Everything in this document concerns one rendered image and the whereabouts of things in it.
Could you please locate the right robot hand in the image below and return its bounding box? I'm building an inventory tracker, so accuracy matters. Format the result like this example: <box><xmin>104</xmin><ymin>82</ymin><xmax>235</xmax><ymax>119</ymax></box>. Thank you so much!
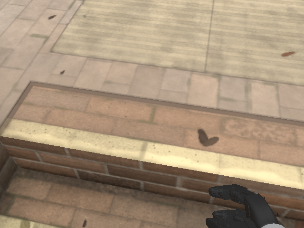
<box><xmin>206</xmin><ymin>184</ymin><xmax>279</xmax><ymax>228</ymax></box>

